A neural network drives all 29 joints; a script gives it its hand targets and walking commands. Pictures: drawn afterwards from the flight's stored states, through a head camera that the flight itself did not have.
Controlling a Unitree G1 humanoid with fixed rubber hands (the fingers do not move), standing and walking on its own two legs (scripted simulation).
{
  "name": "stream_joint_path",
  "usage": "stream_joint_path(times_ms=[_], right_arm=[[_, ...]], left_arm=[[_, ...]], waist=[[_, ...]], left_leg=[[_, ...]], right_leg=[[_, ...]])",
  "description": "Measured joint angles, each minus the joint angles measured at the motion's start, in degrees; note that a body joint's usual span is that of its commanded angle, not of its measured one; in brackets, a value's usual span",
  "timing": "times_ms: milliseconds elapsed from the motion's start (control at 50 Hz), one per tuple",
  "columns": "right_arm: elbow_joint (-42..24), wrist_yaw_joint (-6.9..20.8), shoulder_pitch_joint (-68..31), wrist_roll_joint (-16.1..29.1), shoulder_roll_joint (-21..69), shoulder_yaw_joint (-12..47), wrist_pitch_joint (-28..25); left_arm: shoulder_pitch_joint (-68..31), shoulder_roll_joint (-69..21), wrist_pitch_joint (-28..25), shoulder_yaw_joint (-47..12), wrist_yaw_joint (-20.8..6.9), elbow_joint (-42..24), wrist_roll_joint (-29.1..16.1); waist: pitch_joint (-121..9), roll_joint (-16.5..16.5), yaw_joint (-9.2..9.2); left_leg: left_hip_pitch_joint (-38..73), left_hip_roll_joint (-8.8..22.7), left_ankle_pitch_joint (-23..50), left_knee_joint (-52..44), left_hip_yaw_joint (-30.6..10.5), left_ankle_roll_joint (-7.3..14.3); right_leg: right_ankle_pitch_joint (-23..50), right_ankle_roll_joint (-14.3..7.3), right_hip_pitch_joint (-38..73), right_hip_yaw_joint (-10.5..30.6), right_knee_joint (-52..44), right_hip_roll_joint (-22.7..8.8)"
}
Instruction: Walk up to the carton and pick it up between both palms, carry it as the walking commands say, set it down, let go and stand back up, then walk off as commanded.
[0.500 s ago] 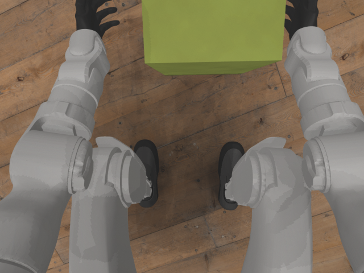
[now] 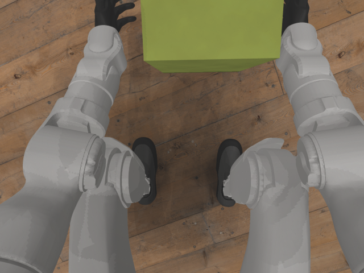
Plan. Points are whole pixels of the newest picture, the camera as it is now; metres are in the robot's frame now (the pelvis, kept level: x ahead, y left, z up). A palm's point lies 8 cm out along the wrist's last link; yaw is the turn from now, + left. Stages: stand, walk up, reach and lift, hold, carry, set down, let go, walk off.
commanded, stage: reach and lift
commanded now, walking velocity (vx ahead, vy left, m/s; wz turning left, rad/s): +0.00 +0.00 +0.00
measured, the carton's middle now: (204, 28) +0.53 -0.04 -0.25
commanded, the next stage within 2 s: none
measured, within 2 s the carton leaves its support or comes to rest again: leaves its support in 0.76 s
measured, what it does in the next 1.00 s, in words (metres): stands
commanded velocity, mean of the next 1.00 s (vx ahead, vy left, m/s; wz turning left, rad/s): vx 0.00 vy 0.00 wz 0.00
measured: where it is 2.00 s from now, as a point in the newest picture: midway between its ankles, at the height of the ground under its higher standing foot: (185, 182)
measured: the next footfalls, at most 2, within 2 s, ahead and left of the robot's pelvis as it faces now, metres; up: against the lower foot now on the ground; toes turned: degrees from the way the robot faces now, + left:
none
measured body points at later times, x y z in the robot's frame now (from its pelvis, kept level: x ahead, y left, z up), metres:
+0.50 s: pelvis +0.00 +0.00 -0.01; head +0.35 -0.05 +0.26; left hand +0.53 +0.11 -0.18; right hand +0.54 -0.19 -0.18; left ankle +0.13 +0.13 -0.35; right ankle +0.12 -0.12 -0.35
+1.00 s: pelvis +0.01 +0.01 -0.01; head +0.34 -0.03 +0.29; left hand +0.53 +0.12 -0.15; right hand +0.54 -0.18 -0.15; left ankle +0.13 +0.13 -0.35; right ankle +0.12 -0.12 -0.35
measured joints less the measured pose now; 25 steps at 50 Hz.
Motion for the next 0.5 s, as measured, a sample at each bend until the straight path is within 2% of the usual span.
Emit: stream_joint_path(times_ms=[200,380,420,500], right_arm=[[-0.1,-1.1,-0.8,0.3,0.6,1.8,0.0],[2.0,-1.8,-3.3,0.0,1.3,3.6,0.2],[3.1,-1.6,-4.4,-0.8,1.6,3.2,0.8],[4.4,-0.9,-6.2,-4.1,2.2,0.6,3.4]], left_arm=[[-0.7,-3.1,-1.4,2.7,1.4,0.6,3.2],[-0.5,-2.9,-2.1,5.5,1.0,1.0,3.4],[-0.6,-2.9,-1.3,7.2,0.6,0.8,4.0],[-0.3,-3.6,1.7,11.6,-0.1,-1.0,6.6]], waist=[[0.0,-0.2,0.36],[0.5,-0.4,0.75],[0.5,-0.5,1.00],[0.1,-0.3,1.37]], left_leg=[[0.5,0.7,-0.5,-0.5,-0.1,-0.2],[1.3,-0.7,-1.1,-0.2,-1.2,-1.5],[1.2,-1.4,-1.3,0.2,-1.8,-2.8],[0.7,-2.5,-1.8,1.7,-2.2,-3.1]], right_leg=[[0.5,0.0,-0.2,0.1,-0.8,1.3],[1.2,0.0,-0.4,0.4,-0.9,2.9],[1.5,0.2,-0.7,0.6,-0.7,3.6],[2.0,0.7,-1.6,1.0,0.4,4.5]])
